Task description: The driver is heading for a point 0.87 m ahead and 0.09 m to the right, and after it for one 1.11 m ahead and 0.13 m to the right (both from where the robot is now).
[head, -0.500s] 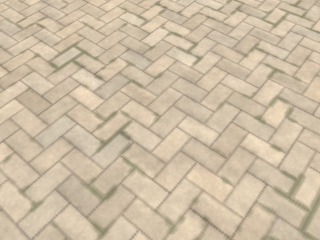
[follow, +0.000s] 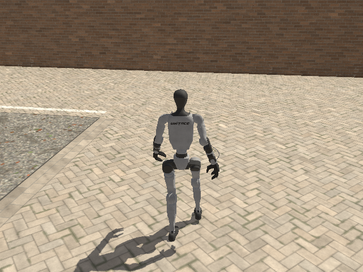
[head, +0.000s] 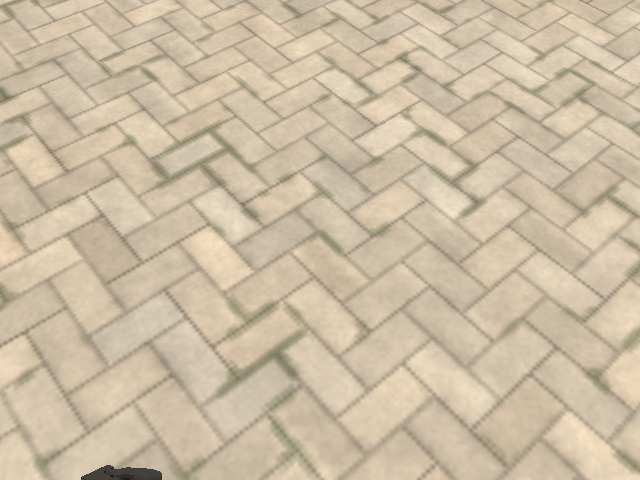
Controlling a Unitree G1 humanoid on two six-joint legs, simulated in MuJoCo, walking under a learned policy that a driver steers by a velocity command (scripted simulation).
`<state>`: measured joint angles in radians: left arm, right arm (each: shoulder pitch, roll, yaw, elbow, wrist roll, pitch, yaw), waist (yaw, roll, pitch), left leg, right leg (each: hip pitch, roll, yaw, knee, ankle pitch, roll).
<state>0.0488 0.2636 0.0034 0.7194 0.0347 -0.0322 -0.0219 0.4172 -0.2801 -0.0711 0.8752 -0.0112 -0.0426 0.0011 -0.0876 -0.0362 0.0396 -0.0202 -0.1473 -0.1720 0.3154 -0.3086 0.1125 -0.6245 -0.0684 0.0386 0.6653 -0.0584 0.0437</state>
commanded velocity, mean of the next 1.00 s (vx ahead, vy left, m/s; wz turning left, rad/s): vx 0.50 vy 0.00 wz -0.01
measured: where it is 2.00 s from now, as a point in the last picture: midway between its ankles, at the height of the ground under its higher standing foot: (336, 252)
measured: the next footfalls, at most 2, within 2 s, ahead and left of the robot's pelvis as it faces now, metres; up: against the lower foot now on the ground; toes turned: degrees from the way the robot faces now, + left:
right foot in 0.08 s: +0.22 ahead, -0.13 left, +0.00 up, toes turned +5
left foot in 0.58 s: +0.45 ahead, +0.11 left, +0.00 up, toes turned +10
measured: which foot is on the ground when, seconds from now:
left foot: down 0.00-0.08, up 0.10-0.56, down 0.58-1.00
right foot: up 0.00-0.06, down 0.08-0.60, up 0.62-1.00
